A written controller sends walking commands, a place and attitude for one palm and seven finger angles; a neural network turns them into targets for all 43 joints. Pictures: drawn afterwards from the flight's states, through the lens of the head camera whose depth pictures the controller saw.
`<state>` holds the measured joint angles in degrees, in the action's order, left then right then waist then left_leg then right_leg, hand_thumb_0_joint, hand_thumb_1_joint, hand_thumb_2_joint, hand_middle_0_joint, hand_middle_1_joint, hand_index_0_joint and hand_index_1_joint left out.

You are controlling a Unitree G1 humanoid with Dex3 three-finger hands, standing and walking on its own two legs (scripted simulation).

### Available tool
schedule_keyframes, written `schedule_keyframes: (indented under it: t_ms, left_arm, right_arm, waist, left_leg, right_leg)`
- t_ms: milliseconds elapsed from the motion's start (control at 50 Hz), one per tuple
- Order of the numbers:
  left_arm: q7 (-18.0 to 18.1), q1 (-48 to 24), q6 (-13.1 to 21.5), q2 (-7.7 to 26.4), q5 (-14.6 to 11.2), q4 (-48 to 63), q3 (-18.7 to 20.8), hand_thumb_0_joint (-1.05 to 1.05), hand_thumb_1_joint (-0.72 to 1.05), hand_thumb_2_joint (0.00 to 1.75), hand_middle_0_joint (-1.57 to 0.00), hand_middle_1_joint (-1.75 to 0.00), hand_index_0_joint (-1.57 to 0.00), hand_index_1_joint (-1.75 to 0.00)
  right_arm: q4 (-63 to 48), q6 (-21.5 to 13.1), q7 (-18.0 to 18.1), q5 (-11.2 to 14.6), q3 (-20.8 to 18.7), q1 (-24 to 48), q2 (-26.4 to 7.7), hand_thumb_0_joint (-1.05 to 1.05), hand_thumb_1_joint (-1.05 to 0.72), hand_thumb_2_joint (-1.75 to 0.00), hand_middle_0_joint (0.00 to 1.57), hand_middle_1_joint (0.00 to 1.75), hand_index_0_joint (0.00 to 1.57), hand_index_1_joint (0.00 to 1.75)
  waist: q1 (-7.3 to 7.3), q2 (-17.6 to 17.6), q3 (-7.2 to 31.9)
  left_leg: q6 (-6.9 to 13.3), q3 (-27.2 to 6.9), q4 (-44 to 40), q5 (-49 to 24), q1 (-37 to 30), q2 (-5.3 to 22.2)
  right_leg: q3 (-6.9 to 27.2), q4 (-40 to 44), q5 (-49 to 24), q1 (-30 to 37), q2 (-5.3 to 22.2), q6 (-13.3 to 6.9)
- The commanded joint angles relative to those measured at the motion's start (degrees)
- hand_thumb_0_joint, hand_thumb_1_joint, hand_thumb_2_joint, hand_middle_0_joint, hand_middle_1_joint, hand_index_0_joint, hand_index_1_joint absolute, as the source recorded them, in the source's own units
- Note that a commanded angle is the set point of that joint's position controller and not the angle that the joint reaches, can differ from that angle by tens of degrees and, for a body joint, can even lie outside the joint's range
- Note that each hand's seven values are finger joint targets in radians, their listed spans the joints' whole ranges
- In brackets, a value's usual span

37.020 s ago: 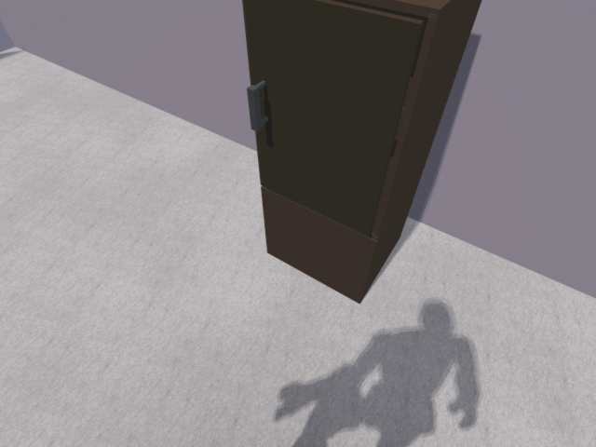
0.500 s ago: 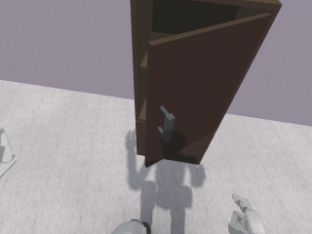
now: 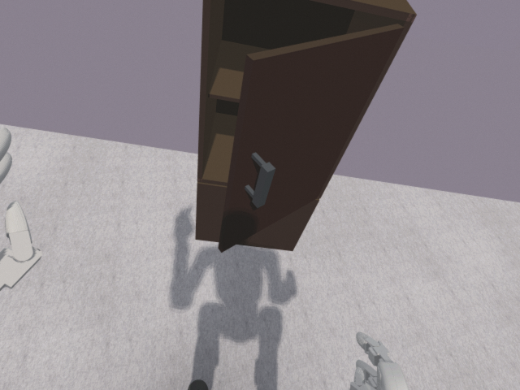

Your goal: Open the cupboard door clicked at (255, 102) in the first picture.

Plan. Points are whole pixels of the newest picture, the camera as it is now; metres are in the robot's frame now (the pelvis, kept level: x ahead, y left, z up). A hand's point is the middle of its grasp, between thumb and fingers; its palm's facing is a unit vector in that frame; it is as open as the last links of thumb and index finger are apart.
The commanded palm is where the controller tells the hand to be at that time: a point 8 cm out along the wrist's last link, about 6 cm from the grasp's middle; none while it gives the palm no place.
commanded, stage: stop stepping back and stand still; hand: left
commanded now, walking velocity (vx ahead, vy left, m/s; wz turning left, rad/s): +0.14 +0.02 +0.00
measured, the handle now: (257, 180) +0.53 +0.02 -0.03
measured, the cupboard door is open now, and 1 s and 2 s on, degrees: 40 40 40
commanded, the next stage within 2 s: let the arm hang, fingers relaxed in 0.46 s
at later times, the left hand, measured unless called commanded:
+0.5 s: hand (105, 272) +0.21 +0.20 +0.14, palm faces +0.30 -0.89 -0.35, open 7.5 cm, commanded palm +0.13 +0.27 +0.16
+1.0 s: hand out of the picture -0.08 +0.16 -0.20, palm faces +0.05 -0.98 -0.17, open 7.0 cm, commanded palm none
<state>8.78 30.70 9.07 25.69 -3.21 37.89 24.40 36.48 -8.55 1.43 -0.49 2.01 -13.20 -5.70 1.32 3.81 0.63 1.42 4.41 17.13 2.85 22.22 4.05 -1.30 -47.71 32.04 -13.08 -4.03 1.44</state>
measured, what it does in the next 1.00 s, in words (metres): steps on the spot: right foot, then right foot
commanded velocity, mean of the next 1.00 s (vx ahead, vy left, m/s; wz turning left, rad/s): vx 0.06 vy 0.01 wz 0.00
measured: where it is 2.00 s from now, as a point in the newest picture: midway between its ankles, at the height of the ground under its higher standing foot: outside the picture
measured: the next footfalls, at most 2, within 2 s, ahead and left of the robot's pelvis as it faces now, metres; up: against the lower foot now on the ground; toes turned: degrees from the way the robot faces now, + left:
right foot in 0.14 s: -0.13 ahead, -0.07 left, +0.00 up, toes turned -7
right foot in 0.56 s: -0.03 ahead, -0.11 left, +0.00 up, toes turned -6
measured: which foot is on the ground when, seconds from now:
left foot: down 0.00-0.60, up 0.62-0.88, down 0.90-1.00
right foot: up 0.00-0.12, down 0.14-0.42, up 0.44-0.54, down 0.56-1.00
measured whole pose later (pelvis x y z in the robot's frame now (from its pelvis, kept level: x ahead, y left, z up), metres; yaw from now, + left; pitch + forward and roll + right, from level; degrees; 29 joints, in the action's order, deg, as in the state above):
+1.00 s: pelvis -0.06 -0.02 -0.02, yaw -1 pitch -2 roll -1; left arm 1.3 20.1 -2.3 11.4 0.8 -56.5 2.4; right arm 56.6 1.6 1.7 -1.6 -0.5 -13.6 -9.2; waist -1.7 3.5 -4.7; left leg -1.7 -0.5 30.6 17.3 11.6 2.5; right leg -6.0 -28.5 16.4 -10.7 -1.7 -3.2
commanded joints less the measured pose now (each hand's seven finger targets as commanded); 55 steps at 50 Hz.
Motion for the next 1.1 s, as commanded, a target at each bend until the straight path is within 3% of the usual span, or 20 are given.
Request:
schedule_keyframes:
  t_ms: [0,60,140,180,220,300,320,360,400,440,520,540,560,600,680,780,840,880,940,1080]
  left_arm:
    - [1.54,3.25,2.85,10.89,-0.84,14.16,7.70,0.00,0.90,0.90,-0.20,-0.30,-0.20,-0.30]
    - [1.10,8.77,2.28,14.75,-1.56,12.71,11.65,0.00,0.90,0.90,-0.20,-0.30,-0.20,-0.30]
    - [1.67,0.71,2.97,17.33,-1.36,5.87,14.62,0.00,0.90,0.90,-0.20,-0.30,-0.20,-0.30]
    - [1.36,-1.91,2.45,10.65,-1.00,-0.69,8.76,0.00,0.90,0.90,-0.20,-0.30,-0.20,-0.30]
    - [1.04,-6.65,2.84,9.99,-0.12,-6.91,6.87,0.00,0.90,0.90,-0.20,-0.30,-0.20,-0.30]
    - [0.74,-19.23,3.43,6.61,1.32,-10.73,-0.26,0.00,0.90,0.90,-0.20,-0.30,-0.20,-0.30]
    - [0.67,-20.90,3.43,6.50,1.27,-7.83,-1.20,0.00,0.90,0.90,-0.20,-0.30,-0.20,-0.30]
    - [0.86,-20.79,4.52,8.59,0.92,-1.05,1.29,0.00,0.90,0.90,-0.20,-0.30,-0.20,-0.30]
    - [0.87,-13.45,5.73,9.93,1.12,1.88,4.22,0.00,0.90,0.90,-0.20,-0.30,-0.20,-0.30]
    - [0.73,-8.23,5.38,13.26,0.49,9.86,8.53,0.00,0.90,0.90,-0.20,-0.30,-0.20,-0.30]
    - [1.71,6.79,6.44,14.18,0.14,8.32,15.30,0.00,0.90,0.90,-0.20,-0.30,-0.20,-0.30]
    - [-7.12,-1.57,-5.42,-4.39,6.53,-43.90,-17.09,0.00,0.90,0.90,-0.20,-0.30,-0.20,-0.30]
    - [-7.86,-4.59,-9.05,-6.85,6.47,-44.58,-18.16,0.00,0.90,0.90,-0.20,-0.30,-0.20,-0.30]
    - [-8.35,-8.69,-9.03,-6.26,5.84,-44.93,-18.59,0.00,0.90,0.90,-0.20,-0.30,-0.20,-0.30]
    - [-7.89,-13.22,-8.67,-5.53,5.92,-57.15,-19.27,0.00,0.90,0.90,-0.20,-0.30,-0.20,-0.30]
    - [-7.32,-10.87,-8.19,-4.46,5.32,-73.75,-19.70,0.00,0.90,0.90,-0.20,-0.30,-0.20,-0.30]
    - [-6.89,-12.74,-8.27,-6.56,4.08,-81.07,-20.37,0.00,0.90,0.90,-0.20,-0.30,-0.20,-0.30]
    - [-7.03,-9.76,-8.57,-11.42,3.92,-83.89,-20.62,0.00,0.90,0.90,-0.20,-0.30,-0.20,-0.30]
    - [-7.36,-12.00,-8.81,-9.48,3.91,-90.13,-21.35,0.00,0.90,0.90,-0.20,-0.30,-0.20,-0.30]
    - [-7.74,-12.11,-8.93,-10.58,3.99,-98.58,-22.83,0.00,0.90,0.90,-0.20,-0.30,-0.20,-0.30]
  right_arm:
    - [-8.95,-2.61,1.77,-0.28,-4.14,4.39,-10.87,0.00,-0.90,-0.90,0.20,0.30,0.20,0.30]
    - [-9.52,-0.45,1.79,-0.49,-2.96,4.44,-10.24,0.00,-0.90,-0.90,0.20,0.30,0.20,0.30]
    - [-8.63,1.05,1.31,-0.24,-3.41,6.72,-12.68,0.00,-0.90,-0.90,0.20,0.30,0.20,0.30]
    - [-7.24,0.71,0.94,1.35,-4.65,6.13,-13.91,0.00,-0.90,-0.90,0.20,0.30,0.20,0.30]
    - [-6.67,0.96,1.74,1.98,-3.48,6.46,-13.15,0.00,-0.90,-0.90,0.20,0.30,0.20,0.30]
    - [-5.52,0.41,3.23,1.35,-3.32,7.30,-13.11,0.00,-0.90,-0.90,0.20,0.30,0.20,0.30]
    - [-5.79,0.21,3.25,1.32,-3.71,6.64,-13.84,0.00,-0.90,-0.90,0.20,0.30,0.20,0.30]
    - [-7.20,-0.01,2.99,1.47,-4.37,5.58,-15.61,0.00,-0.90,-0.90,0.20,0.30,0.20,0.30]
    - [-7.12,-1.35,1.67,-0.06,-4.14,5.27,-12.93,0.00,-0.90,-0.90,0.20,0.30,0.20,0.30]
    - [-7.89,-2.61,1.24,0.03,-4.27,8.10,-12.57,0.00,-0.90,-0.90,0.20,0.30,0.20,0.30]
    - [-10.74,-1.82,1.40,1.02,-3.88,8.21,-11.76,0.00,-0.90,-0.90,0.20,0.30,0.20,0.30]
    - [3.97,-0.22,-1.48,-0.46,-6.14,12.14,-18.93,0.00,-0.90,-0.90,0.20,0.30,0.20,0.30]
    - [3.94,2.62,-1.31,0.47,-5.32,4.37,-10.71,0.00,-0.90,-0.90,0.20,0.30,0.20,0.30]
    - [3.74,5.31,-1.01,-0.69,-4.71,0.60,-11.87,0.00,-0.90,-0.90,0.20,0.30,0.20,0.30]
    - [2.82,8.65,-1.81,-1.67,-5.17,3.96,-12.44,0.00,-0.90,-0.90,0.20,0.30,0.20,0.30]
    - [8.09,9.78,-0.87,-0.98,-4.81,2.30,-9.26,0.00,-0.90,-0.90,0.20,0.30,0.20,0.30]
    - [13.32,8.82,-0.14,-0.76,-4.43,-3.39,-8.50,0.00,-0.90,-0.90,0.20,0.30,0.20,0.30]
    - [14.34,7.98,0.63,-1.60,-4.76,-2.51,-11.36,0.00,-0.90,-0.90,0.20,0.30,0.20,0.30]
    - [17.02,8.66,1.09,-0.97,-3.74,0.39,-9.76,0.00,-0.90,-0.90,0.20,0.30,0.20,0.30]
    - [21.76,8.76,1.39,-0.48,-3.08,-2.85,-9.71,0.00,-0.90,-0.90,0.20,0.30,0.20,0.30]
  waist:
    - [-1.24,-22.15,11.49]
    - [-1.56,-13.72,14.39]
    - [-1.65,2.10,5.51]
    - [-0.50,9.28,-1.21]
    - [-1.05,5.54,-3.74]
    - [-0.20,-2.44,-7.05]
    - [0.51,-4.13,-5.07]
    - [0.61,-14.50,0.04]
    - [-0.87,-14.75,2.09]
    - [-1.68,-10.99,0.48]
    - [-2.87,-18.76,3.41]
    - [-2.04,-4.78,-0.01]
    - [0.76,-0.20,5.68]
    - [0.36,4.34,0.68]
    - [-1.00,15.73,-7.81]
    - [-2.09,8.39,-0.13]
    - [0.20,-2.35,5.33]
    - [-1.72,-16.35,8.80]
    - [-1.44,-18.62,3.73]
    - [-0.97,-4.94,-4.91]
  left_leg:
    - [-6.13,-5.88,-11.73,21.00,-20.10,2.64]
    - [-4.24,-1.33,0.11,9.10,-16.07,-0.10]
    - [-2.37,-4.64,28.37,14.16,-2.25,-0.30]
    - [-1.89,-4.97,36.78,12.07,13.04,-1.90]
    - [-1.07,-2.20,32.75,14.27,15.47,-1.48]
    - [1.85,2.12,19.82,11.73,-5.49,-5.42]
    - [3.28,0.14,16.04,8.28,-12.43,-5.67]
    - [11.70,-20.64,10.81,-5.75,-21.74,7.12]
    - [16.38,-35.57,1.61,-2.21,-16.74,14.91]
    - [10.88,-25.98,-2.54,15.63,0.25,12.23]
    - [2.01,-7.04,2.01,32.95,15.95,3.10]
    - [-0.07,-4.34,23.09,23.51,10.79,-1.25]
    - [-2.47,-3.56,24.94,24.84,2.47,-0.92]
    - [-1.79,-4.78,32.46,23.48,1.38,-1.59]
    - [-1.53,-2.56,38.97,27.70,9.51,-3.07]
    - [-1.96,-1.36,24.27,24.15,0.02,-4.79]
    - [-1.01,-3.50,7.46,8.08,-12.69,-3.63]
    - [2.70,-11.61,9.18,-13.19,-19.61,5.34]
    - [1.26,-7.58,8.52,-5.18,-14.18,2.28]
    - [0.66,-7.91,2.86,5.03,-10.91,2.32]
  right_leg:
    - [-7.74,19.87,0.29,1.64,-5.20,-2.13]
    - [-4.10,34.56,-17.48,11.03,0.69,-4.27]
    - [15.96,38.31,-14.53,-2.37,20.19,-10.84]
    - [15.55,34.08,-34.92,6.84,16.72,-5.61]
    - [12.69,28.39,-49.13,11.99,16.76,-5.93]
    - [6.40,20.95,-46.10,-2.03,13.49,-3.50]
    - [4.77,15.27,-46.41,-5.16,11.90,-1.06]
    - [0.85,-5.52,-31.60,-14.00,4.38,4.44]
    - [8.18,-15.89,0.62,-15.64,2.59,1.19]
    - [7.15,-5.96,-0.67,-2.79,5.17,-0.90]
    - [-1.12,13.86,-9.11,17.74,2.92,-2.26]
    - [6.60,20.95,-20.49,1.51,12.86,-3.22]
    - [16.97,24.55,-19.31,-5.18,20.10,-6.05]
    - [15.77,26.98,-10.02,-12.68,19.64,-8.53]
    - [11.37,25.14,-40.47,-3.39,18.60,-11.40]
    - [8.61,21.49,-63.28,9.47,15.78,-8.89]
    - [7.85,19.25,-50.75,8.67,13.91,-6.35]
    - [3.87,19.73,-32.11,3.11,9.09,-3.16]
    - [3.39,25.13,-30.54,5.86,9.09,-3.43]
    - [3.33,28.87,-25.93,4.09,9.44,-3.31]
